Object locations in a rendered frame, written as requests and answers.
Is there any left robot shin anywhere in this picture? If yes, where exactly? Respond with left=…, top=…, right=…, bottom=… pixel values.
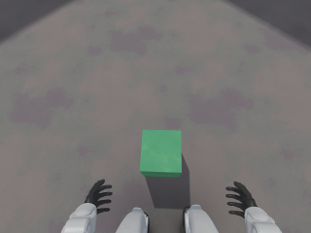
left=132, top=207, right=144, bottom=214

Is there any carton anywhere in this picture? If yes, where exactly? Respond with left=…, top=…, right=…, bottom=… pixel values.
left=140, top=129, right=182, bottom=178

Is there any right robot hand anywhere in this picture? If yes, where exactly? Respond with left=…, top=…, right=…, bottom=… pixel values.
left=225, top=182, right=257, bottom=218

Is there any left robot forearm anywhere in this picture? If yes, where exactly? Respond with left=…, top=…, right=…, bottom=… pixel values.
left=61, top=203, right=97, bottom=233

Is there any left robot hand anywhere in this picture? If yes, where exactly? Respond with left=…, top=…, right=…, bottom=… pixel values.
left=85, top=179, right=113, bottom=215

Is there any right robot forearm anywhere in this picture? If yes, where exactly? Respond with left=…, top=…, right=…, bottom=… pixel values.
left=244, top=207, right=282, bottom=233

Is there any robot right thigh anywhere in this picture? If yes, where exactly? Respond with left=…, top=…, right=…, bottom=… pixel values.
left=185, top=209, right=219, bottom=233

